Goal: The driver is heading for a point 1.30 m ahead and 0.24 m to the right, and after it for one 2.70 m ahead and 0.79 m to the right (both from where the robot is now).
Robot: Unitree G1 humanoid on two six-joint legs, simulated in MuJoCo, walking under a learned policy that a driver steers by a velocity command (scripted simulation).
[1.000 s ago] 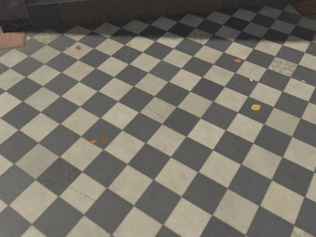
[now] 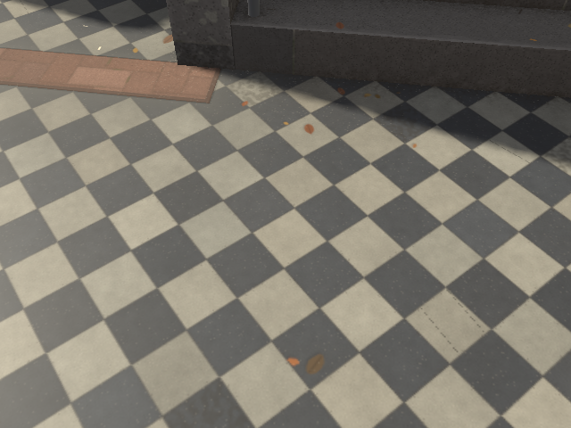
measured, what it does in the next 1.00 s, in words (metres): walks ahead, turning right: left foot, then right foot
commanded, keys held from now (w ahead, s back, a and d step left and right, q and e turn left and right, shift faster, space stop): w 0.20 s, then w+e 0.68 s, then e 0.04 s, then no key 0.08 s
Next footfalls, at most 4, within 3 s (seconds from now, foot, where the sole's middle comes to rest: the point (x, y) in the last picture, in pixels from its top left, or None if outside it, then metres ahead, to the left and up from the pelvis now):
0.38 left None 0.40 0.16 -0.77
0.94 right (366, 365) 0.62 -0.16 -0.77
1.60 left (285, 307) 0.77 0.04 -0.77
2.06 right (371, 212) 1.09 -0.22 -0.77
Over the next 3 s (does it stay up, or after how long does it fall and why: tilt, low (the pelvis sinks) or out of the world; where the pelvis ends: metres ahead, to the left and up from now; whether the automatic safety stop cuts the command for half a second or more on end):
stays up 1.25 -0.18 0.01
